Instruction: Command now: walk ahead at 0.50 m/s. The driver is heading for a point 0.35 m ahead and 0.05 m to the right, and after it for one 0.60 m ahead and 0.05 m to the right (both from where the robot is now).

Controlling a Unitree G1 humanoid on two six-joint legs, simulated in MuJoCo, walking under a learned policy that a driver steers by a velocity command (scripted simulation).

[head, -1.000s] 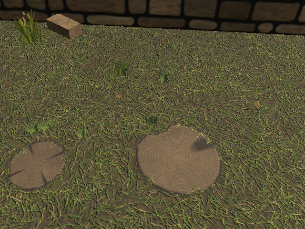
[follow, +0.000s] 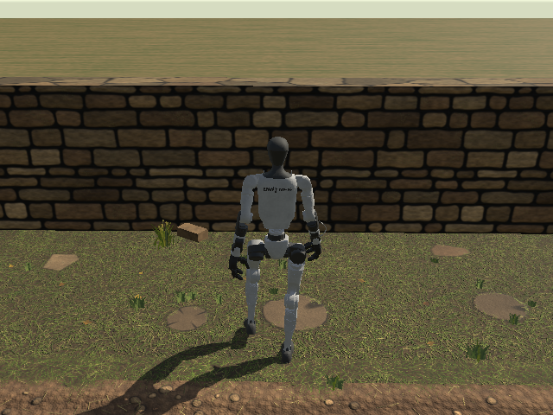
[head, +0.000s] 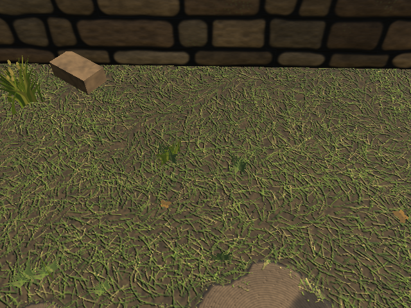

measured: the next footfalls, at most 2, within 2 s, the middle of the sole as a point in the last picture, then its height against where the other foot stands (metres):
left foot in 0.22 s outside the picture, level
right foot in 0.76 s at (254, 291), level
